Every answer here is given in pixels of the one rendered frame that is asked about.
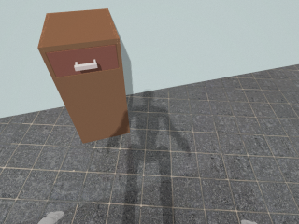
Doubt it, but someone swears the left robot hand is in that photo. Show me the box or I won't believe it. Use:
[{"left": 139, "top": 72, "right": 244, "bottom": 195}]
[{"left": 37, "top": 211, "right": 64, "bottom": 224}]

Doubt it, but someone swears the drawer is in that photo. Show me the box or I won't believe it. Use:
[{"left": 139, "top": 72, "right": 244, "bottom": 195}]
[{"left": 46, "top": 44, "right": 119, "bottom": 77}]

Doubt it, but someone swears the cabinet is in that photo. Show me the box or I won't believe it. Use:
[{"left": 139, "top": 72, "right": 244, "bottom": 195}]
[{"left": 37, "top": 8, "right": 130, "bottom": 144}]

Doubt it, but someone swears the handle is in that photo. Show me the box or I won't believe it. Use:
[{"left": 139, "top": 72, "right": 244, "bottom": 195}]
[{"left": 74, "top": 59, "right": 98, "bottom": 72}]

